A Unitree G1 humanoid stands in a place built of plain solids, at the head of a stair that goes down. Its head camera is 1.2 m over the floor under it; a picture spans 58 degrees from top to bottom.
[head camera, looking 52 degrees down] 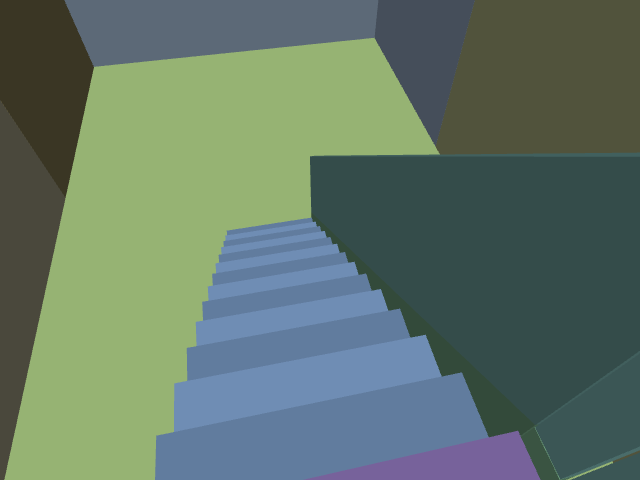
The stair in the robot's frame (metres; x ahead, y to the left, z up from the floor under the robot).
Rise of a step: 0.20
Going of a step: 0.24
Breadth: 0.99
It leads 12 degrees to the left of straight ahead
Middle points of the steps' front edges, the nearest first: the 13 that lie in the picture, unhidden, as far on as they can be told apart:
0.44 0.01 -0.20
0.67 0.06 -0.40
0.90 0.11 -0.60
1.14 0.15 -0.81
1.37 0.20 -1.01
1.60 0.25 -1.21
1.83 0.30 -1.41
2.07 0.34 -1.62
2.30 0.39 -1.82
2.53 0.44 -2.02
2.76 0.48 -2.22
2.99 0.53 -2.42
3.23 0.58 -2.63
